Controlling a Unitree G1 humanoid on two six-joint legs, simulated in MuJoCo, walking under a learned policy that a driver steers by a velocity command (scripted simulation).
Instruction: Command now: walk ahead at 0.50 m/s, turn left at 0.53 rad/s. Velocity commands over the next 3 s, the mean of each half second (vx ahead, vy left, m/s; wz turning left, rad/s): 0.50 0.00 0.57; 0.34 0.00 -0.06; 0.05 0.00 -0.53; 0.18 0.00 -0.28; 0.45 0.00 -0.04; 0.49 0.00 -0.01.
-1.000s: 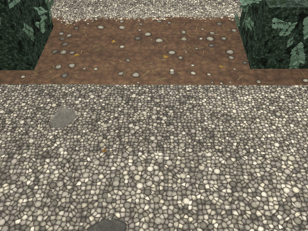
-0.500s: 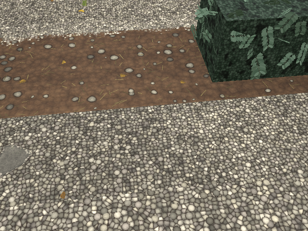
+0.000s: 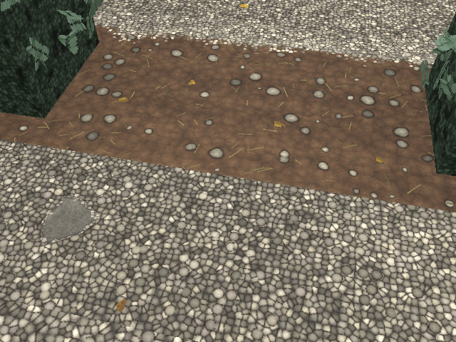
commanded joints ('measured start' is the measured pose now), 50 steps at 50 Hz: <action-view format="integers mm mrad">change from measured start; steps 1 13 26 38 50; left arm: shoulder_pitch -35 -193 -395 -418 -27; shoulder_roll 174 194 202 119 264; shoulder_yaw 38 34 52 2 21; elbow -65 -225 -340 -422 -284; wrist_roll -20 -55 -19 0 -17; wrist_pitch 4 -56 -27 -32 87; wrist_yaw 26 -10 -21 -117 -3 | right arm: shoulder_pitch -60 155 284 292 97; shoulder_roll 6 -179 -156 -140 -101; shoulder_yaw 8 -51 -30 10 75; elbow -94 -95 -80 -55 -178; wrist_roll -3 5 -4 -5 13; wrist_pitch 3 -34 -48 -18 -21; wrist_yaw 36 45 -22 -58 -51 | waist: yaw -17 -113 -79 -180 -12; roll -80 0 41 -8 46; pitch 57 -104 -50 57 -349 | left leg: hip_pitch -1 865 709 564 -258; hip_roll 25 191 79 9 -25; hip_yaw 16 -543 -430 -255 -38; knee -130 -675 -588 -200 1087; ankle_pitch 55 -147 36 8 -578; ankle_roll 29 310 218 146 -179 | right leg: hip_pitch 26 -707 -682 -572 253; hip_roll -332 -57 -56 -27 -394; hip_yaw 122 298 388 277 835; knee -205 845 370 15 -47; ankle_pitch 654 -48 428 786 787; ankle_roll -123 -17 16 2 -376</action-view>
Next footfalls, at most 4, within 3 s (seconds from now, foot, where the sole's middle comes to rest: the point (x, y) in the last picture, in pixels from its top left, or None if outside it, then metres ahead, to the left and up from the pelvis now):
0.18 left None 0.26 0.12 -0.77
0.88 right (249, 301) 0.69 0.00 -0.93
1.40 left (191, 281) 0.76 0.20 -0.93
1.78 right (259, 298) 0.70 -0.04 -0.93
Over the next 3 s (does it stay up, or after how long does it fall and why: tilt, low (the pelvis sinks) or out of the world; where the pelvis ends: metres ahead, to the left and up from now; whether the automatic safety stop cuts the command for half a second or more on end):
stays up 1.28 -0.05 -0.15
